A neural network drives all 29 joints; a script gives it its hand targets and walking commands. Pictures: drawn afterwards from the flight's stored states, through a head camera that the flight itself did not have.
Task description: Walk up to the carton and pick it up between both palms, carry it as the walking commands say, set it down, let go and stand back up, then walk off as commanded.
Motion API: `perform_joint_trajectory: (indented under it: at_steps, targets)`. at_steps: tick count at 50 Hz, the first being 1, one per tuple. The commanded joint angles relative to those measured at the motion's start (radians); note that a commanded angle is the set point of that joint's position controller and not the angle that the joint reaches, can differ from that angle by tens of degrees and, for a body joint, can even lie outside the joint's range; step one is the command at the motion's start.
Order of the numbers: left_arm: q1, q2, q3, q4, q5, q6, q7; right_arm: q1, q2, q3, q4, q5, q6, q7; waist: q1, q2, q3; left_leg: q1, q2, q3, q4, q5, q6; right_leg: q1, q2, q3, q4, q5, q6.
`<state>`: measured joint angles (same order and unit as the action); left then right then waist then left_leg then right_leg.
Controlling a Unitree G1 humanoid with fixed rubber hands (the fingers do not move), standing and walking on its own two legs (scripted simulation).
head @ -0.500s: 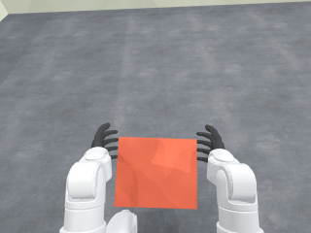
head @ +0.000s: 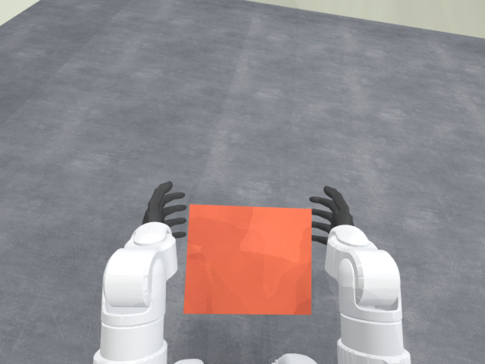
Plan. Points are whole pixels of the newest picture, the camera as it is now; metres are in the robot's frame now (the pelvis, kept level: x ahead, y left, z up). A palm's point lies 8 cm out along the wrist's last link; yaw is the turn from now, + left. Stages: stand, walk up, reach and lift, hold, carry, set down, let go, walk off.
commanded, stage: carry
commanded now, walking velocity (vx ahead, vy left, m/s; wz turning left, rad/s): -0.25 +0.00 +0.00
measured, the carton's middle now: (244, 251) +0.30 +0.02 -0.03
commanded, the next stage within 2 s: none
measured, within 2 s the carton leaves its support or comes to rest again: neither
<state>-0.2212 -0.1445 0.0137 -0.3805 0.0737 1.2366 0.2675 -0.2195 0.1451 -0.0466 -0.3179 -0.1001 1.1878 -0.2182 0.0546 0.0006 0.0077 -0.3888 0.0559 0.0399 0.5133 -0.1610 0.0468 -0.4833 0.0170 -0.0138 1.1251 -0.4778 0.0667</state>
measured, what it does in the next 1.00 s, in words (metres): walks backwards: right foot, then left foot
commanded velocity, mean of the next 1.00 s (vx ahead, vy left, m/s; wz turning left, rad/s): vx -0.20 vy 0.00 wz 0.00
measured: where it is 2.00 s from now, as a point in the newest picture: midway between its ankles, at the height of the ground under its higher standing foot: outside the picture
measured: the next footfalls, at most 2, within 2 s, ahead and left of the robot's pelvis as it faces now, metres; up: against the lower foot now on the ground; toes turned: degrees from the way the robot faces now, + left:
right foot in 0.20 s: -0.14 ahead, -0.13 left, +0.00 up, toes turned -7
left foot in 0.56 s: -0.26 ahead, +0.13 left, +0.00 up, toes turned +4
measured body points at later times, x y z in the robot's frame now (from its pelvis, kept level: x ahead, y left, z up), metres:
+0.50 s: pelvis -0.24 +0.00 -0.01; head -0.21 -0.01 +0.44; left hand +0.07 +0.11 +0.09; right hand +0.05 -0.16 +0.08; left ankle -0.26 +0.13 -0.70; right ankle -0.18 -0.12 -0.74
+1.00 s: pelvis -0.47 +0.02 -0.01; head -0.47 +0.02 +0.44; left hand -0.17 +0.15 +0.08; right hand -0.18 -0.12 +0.07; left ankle -0.31 +0.13 -0.74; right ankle -0.53 -0.09 -0.74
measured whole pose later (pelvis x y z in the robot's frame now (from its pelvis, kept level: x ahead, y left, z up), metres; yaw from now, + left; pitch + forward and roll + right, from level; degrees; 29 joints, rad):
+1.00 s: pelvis -0.47 +0.02 -0.01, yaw -3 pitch +4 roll -2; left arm -0.25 -0.15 0.03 -0.31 0.10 1.21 0.25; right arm -0.22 0.15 -0.03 -0.30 -0.12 1.20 -0.24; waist 0.02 0.05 -0.07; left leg -0.53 0.08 0.08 0.42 0.02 0.01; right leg -0.20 0.02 -0.08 0.47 -0.36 0.01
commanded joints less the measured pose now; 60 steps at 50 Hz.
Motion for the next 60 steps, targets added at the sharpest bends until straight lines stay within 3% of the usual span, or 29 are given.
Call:
perform_joint_trajectory:
  at_steps: [1, 6, 8, 9, 10, 11, 12, 13, 14, 15, 18, 20, 25, 28, 29, 30, 31, 33, 36, 42, 45, 47, 48, 49, 50, 51, 53, 56, 60]
  targets:
    - [-0.370, -1.045, -0.585, -0.101, -0.362, -0.044, -0.247, -0.282, 0.978, 0.462, -0.117, 0.295, -0.030, 0.205, -0.072, 0.204, -0.403, 0.357, 0.236, -0.221, -0.152, 0.328, 0.089, -0.003, 0.012, -0.040, -0.148, -0.025, 0.002]
    - [-0.317, -1.036, -0.536, -0.032, -0.328, -0.032, -0.248, -0.288, 0.988, 0.492, -0.112, 0.299, -0.020, 0.203, -0.080, 0.210, -0.422, 0.330, 0.259, -0.269, -0.207, 0.244, 0.087, 0.127, 0.015, -0.060, -0.444, -0.014, -0.031]
    - [-0.305, -1.046, -0.516, -0.011, -0.319, -0.033, -0.253, -0.313, 1.000, 0.514, -0.121, 0.311, -0.018, 0.203, -0.068, 0.194, -0.434, 0.252, 0.231, -0.227, -0.216, 0.123, 0.033, 0.254, 0.016, -0.082, -0.646, 0.074, -0.051]
    - [-0.302, -1.047, -0.505, -0.003, -0.315, -0.035, -0.257, -0.326, 1.004, 0.523, -0.122, 0.317, -0.017, 0.202, -0.061, 0.179, -0.417, 0.159, 0.197, -0.183, -0.223, 0.031, -0.024, 0.357, -0.014, -0.072, -0.802, 0.156, -0.063]
    - [-0.308, -1.042, -0.493, 0.002, -0.311, -0.036, -0.262, -0.331, 1.012, 0.533, -0.118, 0.319, -0.015, 0.201, -0.066, 0.096, -0.382, 0.042, 0.144, -0.137, -0.190, -0.056, -0.066, 0.428, -0.098, 0.038, -0.875, 0.140, -0.083]
    - [-0.312, -1.027, -0.483, 0.010, -0.302, -0.041, -0.266, -0.328, 1.013, 0.539, -0.120, 0.319, -0.012, 0.204, -0.056, -0.126, -0.353, -0.069, 0.039, -0.002, -0.028, -0.116, -0.126, 0.411, -0.294, 0.242, -0.904, 0.103, -0.143]
    - [-0.327, -1.047, -0.484, -0.020, -0.303, -0.056, -0.266, -0.403, 1.012, 0.570, -0.187, 0.345, -0.014, 0.212, -0.046, -0.293, -0.294, -0.067, 0.005, 0.058, 0.266, -0.279, -0.139, 0.183, -0.464, 0.321, -0.915, 0.253, -0.238]
    - [-0.366, -1.069, -0.487, -0.066, -0.309, -0.059, -0.272, -0.434, 1.053, 0.585, -0.182, 0.357, -0.018, 0.218, -0.051, -0.175, -0.214, -0.129, -0.009, -0.001, 0.516, -0.289, -0.129, 0.129, -0.450, 0.255, -0.912, 0.375, -0.256]
    - [-0.374, -1.071, -0.477, -0.093, -0.303, -0.062, -0.274, -0.473, 1.071, 0.613, -0.201, 0.381, -0.020, 0.222, -0.055, -0.103, -0.193, -0.143, -0.021, -0.050, 0.646, -0.238, -0.120, 0.098, -0.387, 0.161, -0.880, 0.352, -0.232]
    - [-0.382, -1.058, -0.470, -0.116, -0.295, -0.065, -0.275, -0.484, 1.081, 0.635, -0.209, 0.391, -0.021, 0.223, -0.060, -0.096, -0.202, -0.167, -0.027, -0.060, 0.719, -0.188, -0.114, 0.129, -0.333, 0.087, -0.842, 0.378, -0.204]
    - [-0.370, -1.014, -0.437, -0.138, -0.287, -0.081, -0.270, -0.478, 1.085, 0.667, -0.216, 0.428, -0.020, 0.215, -0.053, -0.122, -0.301, -0.220, -0.028, -0.022, 0.709, -0.204, -0.114, 0.350, -0.275, 0.016, -0.671, 0.766, -0.194]
    - [-0.326, -0.988, -0.428, -0.127, -0.281, -0.079, -0.262, -0.443, 1.064, 0.662, -0.212, 0.423, -0.013, 0.200, -0.049, -0.163, -0.344, -0.198, -0.034, 0.015, 0.548, -0.281, -0.115, 0.431, -0.276, 0.045, -0.632, 0.930, -0.196]
    - [-0.234, -0.951, -0.440, -0.070, -0.267, -0.052, -0.250, -0.326, 1.002, 0.603, -0.143, 0.373, 0.016, 0.186, -0.034, -0.257, -0.424, -0.053, -0.073, 0.043, 0.203, -0.341, -0.088, 0.486, -0.327, 0.164, -0.623, 1.122, -0.209]
    - [-0.260, -0.973, -0.475, -0.055, -0.286, -0.047, -0.250, -0.299, 1.011, 0.561, -0.086, 0.353, 0.020, 0.196, -0.049, -0.171, -0.452, 0.210, 0.017, 0.024, -0.173, -0.088, -0.060, 0.328, -0.271, 0.115, -0.612, 0.805, -0.100]
    - [-0.270, -0.983, -0.487, -0.052, -0.289, -0.048, -0.248, -0.305, 1.017, 0.547, -0.071, 0.349, 0.018, 0.201, -0.043, -0.062, -0.430, 0.325, 0.124, -0.064, -0.181, 0.025, -0.037, 0.168, -0.221, 0.077, -0.578, 0.547, -0.059]
    - [-0.341, -1.002, -0.534, -0.098, -0.317, -0.043, -0.260, -0.302, 1.020, 0.516, -0.049, 0.333, 0.001, 0.209, -0.055, 0.276, -0.358, 0.304, 0.331, -0.291, -0.157, 0.338, 0.072, -0.024, -0.112, -0.058, -0.469, 0.160, 0.008]
    - [-0.414, -1.031, -0.550, -0.126, -0.331, -0.050, -0.264, -0.339, 1.055, 0.523, -0.079, 0.346, -0.008, 0.216, -0.068, 0.294, -0.336, 0.242, 0.392, -0.304, -0.156, 0.509, 0.161, -0.051, -0.077, -0.067, -0.170, -0.113, 0.011]
    - [-0.478, -1.089, -0.587, -0.159, -0.370, -0.058, -0.274, -0.360, 1.073, 0.503, -0.116, 0.333, -0.018, 0.222, -0.067, 0.158, -0.331, 0.157, 0.304, -0.181, -0.140, 0.390, 0.147, -0.051, -0.069, 0.026, 0.089, -0.054, -0.006]
    - [-0.469, -1.108, -0.613, -0.159, -0.398, -0.056, -0.271, -0.344, 1.040, 0.470, -0.139, 0.312, -0.033, 0.216, -0.063, 0.178, -0.369, 0.261, 0.219, -0.108, -0.096, 0.435, 0.101, -0.116, -0.026, 0.032, 0.155, 0.015, -0.007]
    - [-0.362, -1.038, -0.573, -0.088, -0.359, -0.041, -0.249, -0.284, 0.977, 0.464, -0.112, 0.288, -0.027, 0.200, -0.069, 0.202, -0.410, 0.317, 0.246, -0.227, -0.191, 0.222, 0.094, 0.013, -0.004, -0.043, -0.210, -0.006, -0.008]
    - [-0.338, -1.023, -0.541, -0.046, -0.339, -0.033, -0.252, -0.285, 0.980, 0.479, -0.100, 0.287, -0.021, 0.198, -0.078, 0.212, -0.422, 0.281, 0.250, -0.261, -0.250, -0.005, 0.087, 0.109, -0.004, -0.055, -0.423, -0.011, -0.032]
    - [-0.320, -1.025, -0.517, -0.020, -0.325, -0.033, -0.256, -0.304, 0.990, 0.499, -0.103, 0.297, -0.018, 0.196, -0.066, 0.199, -0.426, 0.212, 0.221, -0.227, -0.268, -0.137, 0.032, 0.236, 0.004, -0.084, -0.648, 0.062, -0.049]
    - [-0.309, -1.025, -0.505, -0.009, -0.320, -0.033, -0.259, -0.316, 0.994, 0.509, -0.102, 0.302, -0.016, 0.195, -0.057, 0.195, -0.428, 0.140, 0.184, -0.176, -0.273, -0.177, -0.034, 0.357, -0.012, -0.096, -0.801, 0.123, -0.059]
    - [-0.315, -1.023, -0.492, -0.004, -0.316, -0.035, -0.263, -0.324, 1.002, 0.517, -0.095, 0.306, -0.014, 0.194, -0.060, 0.114, -0.398, 0.057, 0.135, -0.132, -0.226, -0.144, -0.078, 0.419, -0.083, 0.001, -0.881, 0.081, -0.073]
    - [-0.325, -1.010, -0.476, 0.008, -0.306, -0.040, -0.267, -0.317, 1.011, 0.524, -0.086, 0.305, -0.012, 0.195, -0.061, -0.083, -0.372, -0.025, 0.044, -0.020, -0.078, -0.090, -0.114, 0.399, -0.236, 0.197, -0.935, -0.068, -0.109]
    - [-0.340, -1.033, -0.471, -0.002, -0.298, -0.056, -0.268, -0.394, 1.012, 0.564, -0.154, 0.331, -0.014, 0.203, -0.057, -0.261, -0.301, -0.008, 0.018, 0.049, 0.136, -0.178, -0.137, 0.152, -0.402, 0.305, -0.962, -0.099, -0.171]
    - [-0.385, -1.059, -0.473, -0.062, -0.305, -0.062, -0.278, -0.462, 1.060, 0.604, -0.180, 0.360, -0.020, 0.212, -0.066, -0.153, -0.208, -0.041, -0.004, 0.013, 0.393, -0.141, -0.120, 0.067, -0.349, 0.154, -0.934, 0.051, -0.163]
    - [-0.362, -1.022, -0.445, -0.082, -0.278, -0.070, -0.271, -0.483, 1.060, 0.656, -0.196, 0.399, -0.014, 0.216, -0.061, -0.138, -0.248, -0.118, -0.010, 0.003, 0.369, -0.145, -0.089, 0.263, -0.245, 0.033, -0.805, 0.343, -0.151]
    - [-0.302, -0.969, -0.432, -0.076, -0.271, -0.066, -0.250, -0.406, 1.008, 0.634, -0.175, 0.400, 0.008, 0.200, -0.047, -0.175, -0.358, -0.045, -0.047, 0.054, 0.075, -0.228, -0.066, 0.441, -0.248, 0.079, -0.663, 0.760, -0.191]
